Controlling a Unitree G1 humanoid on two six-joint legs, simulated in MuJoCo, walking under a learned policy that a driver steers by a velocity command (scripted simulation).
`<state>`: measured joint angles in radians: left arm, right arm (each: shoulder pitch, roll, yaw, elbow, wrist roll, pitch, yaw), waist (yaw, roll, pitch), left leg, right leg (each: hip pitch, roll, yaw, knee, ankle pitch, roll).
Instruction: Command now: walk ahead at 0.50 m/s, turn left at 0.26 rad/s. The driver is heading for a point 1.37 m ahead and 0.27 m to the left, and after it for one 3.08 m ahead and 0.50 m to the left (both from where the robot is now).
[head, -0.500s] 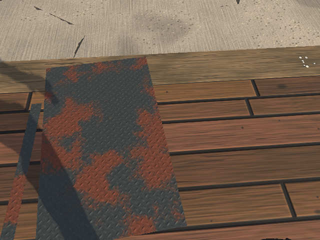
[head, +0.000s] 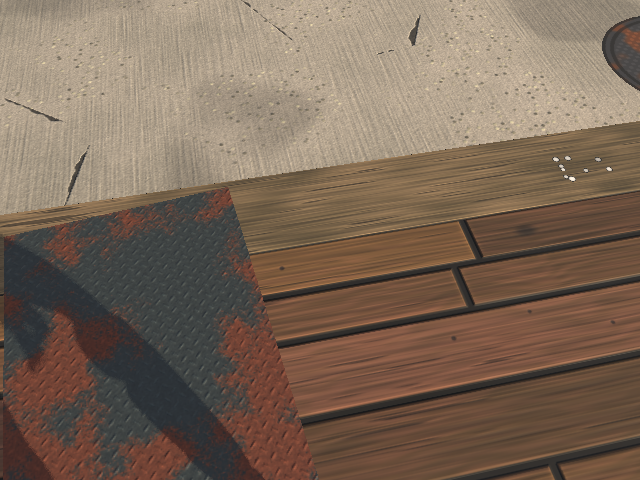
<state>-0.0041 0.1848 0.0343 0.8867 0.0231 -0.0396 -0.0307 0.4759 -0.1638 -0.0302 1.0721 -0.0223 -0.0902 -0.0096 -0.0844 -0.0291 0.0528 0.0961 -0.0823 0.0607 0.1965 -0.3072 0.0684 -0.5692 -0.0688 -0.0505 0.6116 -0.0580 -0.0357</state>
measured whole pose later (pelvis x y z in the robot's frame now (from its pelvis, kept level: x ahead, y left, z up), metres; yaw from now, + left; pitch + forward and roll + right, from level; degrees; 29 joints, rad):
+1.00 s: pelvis +0.51 +0.11 +0.00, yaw +20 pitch +0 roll +1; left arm 0.18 0.23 0.06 0.90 0.02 -0.01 -0.03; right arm 0.39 -0.21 -0.04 0.99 -0.02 -0.09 -0.01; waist -0.03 -0.05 0.04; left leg 0.08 -0.12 0.11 0.16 -0.25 0.12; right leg -0.68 -0.08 0.01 0.84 -0.02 -0.03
